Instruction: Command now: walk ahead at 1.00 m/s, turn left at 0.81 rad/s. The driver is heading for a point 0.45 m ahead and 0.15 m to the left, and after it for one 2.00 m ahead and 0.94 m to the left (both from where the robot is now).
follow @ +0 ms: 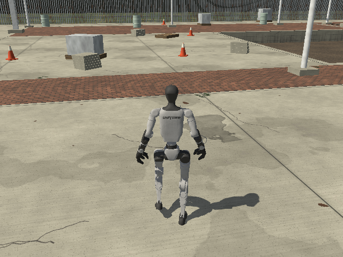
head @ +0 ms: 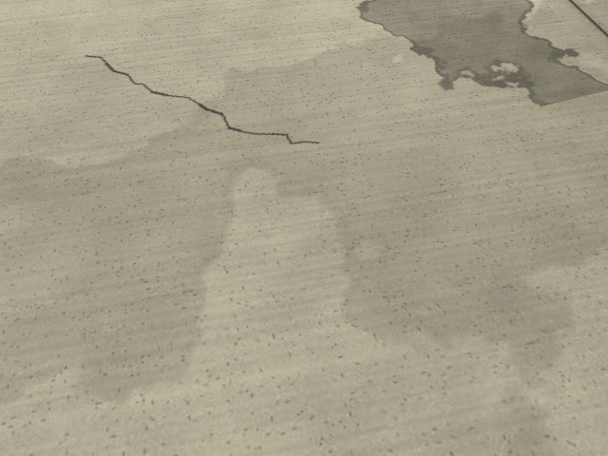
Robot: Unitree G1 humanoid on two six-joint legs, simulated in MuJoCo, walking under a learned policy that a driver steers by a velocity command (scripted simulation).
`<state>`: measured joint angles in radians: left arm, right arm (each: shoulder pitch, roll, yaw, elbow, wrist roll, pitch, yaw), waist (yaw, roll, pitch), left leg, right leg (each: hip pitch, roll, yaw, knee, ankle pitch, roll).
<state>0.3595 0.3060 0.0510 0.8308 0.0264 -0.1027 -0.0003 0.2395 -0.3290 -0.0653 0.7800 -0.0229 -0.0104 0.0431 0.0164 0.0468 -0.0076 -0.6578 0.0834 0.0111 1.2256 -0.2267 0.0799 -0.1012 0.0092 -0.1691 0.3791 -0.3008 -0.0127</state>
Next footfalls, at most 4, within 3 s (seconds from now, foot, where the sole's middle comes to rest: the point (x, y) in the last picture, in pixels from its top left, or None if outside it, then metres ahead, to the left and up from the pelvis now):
0.22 left None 0.40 0.09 -0.77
0.64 right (291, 320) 0.85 0.09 -0.77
1.08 left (125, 282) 0.96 0.54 -0.77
1.54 right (95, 173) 1.39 0.73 -0.77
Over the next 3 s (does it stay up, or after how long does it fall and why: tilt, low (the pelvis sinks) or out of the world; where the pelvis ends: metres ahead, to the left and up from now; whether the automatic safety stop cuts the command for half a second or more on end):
stays up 2.48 1.02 -0.01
